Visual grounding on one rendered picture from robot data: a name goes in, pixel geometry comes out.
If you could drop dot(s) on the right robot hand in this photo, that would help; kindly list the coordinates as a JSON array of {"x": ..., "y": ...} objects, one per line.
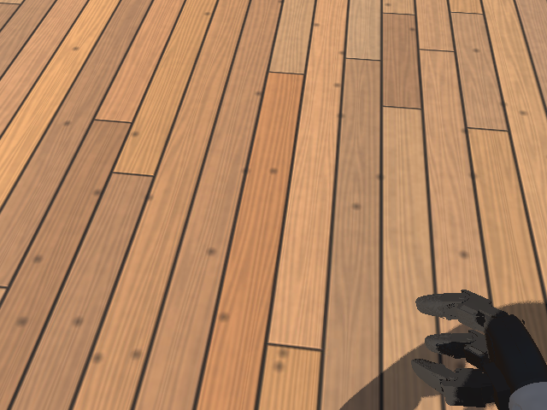
[{"x": 506, "y": 354}]

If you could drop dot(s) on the robot right forearm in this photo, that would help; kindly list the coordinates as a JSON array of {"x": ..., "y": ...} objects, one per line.
[{"x": 529, "y": 397}]

